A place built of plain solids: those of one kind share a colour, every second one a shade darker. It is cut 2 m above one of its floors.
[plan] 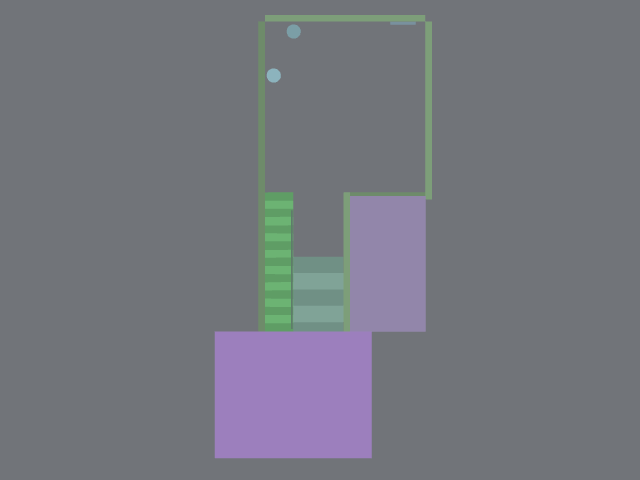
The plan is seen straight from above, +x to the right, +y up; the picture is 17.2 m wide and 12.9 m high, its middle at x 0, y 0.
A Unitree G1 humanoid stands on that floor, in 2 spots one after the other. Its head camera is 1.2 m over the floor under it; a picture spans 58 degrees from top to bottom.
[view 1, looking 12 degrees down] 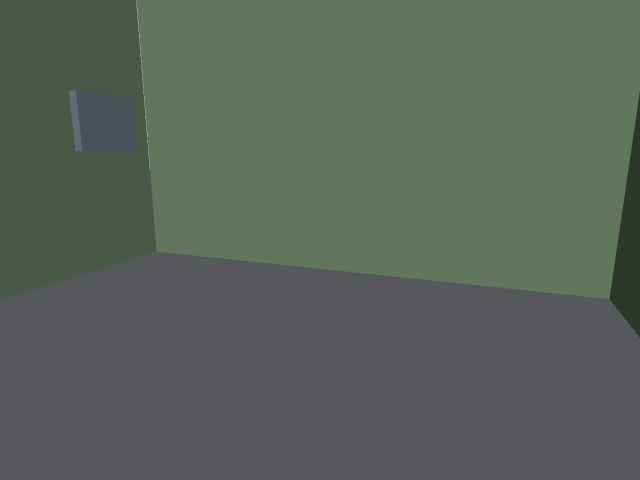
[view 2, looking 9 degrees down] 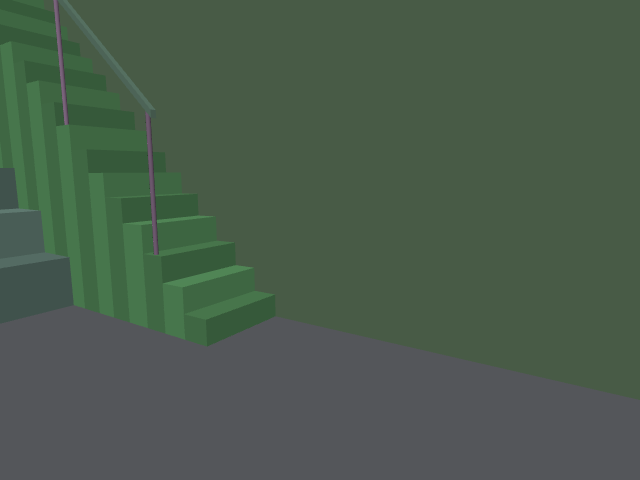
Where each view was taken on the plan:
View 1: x -1.13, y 2.28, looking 21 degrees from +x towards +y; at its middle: wall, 4.34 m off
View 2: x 1.24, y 3.49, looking -147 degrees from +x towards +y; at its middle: wall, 3.28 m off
